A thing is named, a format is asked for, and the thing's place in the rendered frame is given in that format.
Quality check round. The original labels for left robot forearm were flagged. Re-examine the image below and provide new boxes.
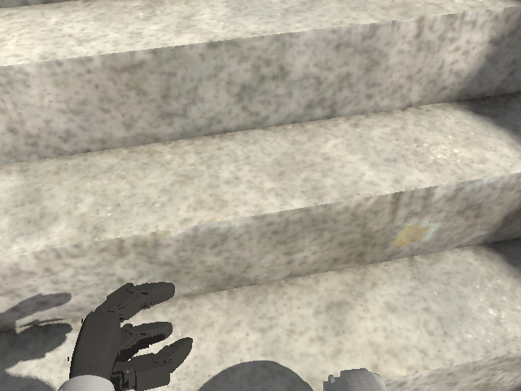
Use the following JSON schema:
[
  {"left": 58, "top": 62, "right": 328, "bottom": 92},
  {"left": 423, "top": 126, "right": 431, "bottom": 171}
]
[{"left": 58, "top": 375, "right": 115, "bottom": 391}]

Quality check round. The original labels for right robot thigh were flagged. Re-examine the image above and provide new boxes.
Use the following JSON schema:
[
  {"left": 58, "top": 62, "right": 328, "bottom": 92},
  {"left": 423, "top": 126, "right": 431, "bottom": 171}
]
[{"left": 323, "top": 368, "right": 387, "bottom": 391}]

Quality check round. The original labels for left robot hand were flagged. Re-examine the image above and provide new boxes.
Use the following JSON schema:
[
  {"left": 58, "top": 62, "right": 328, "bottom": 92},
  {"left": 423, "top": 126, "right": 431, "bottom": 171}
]
[{"left": 68, "top": 282, "right": 193, "bottom": 391}]

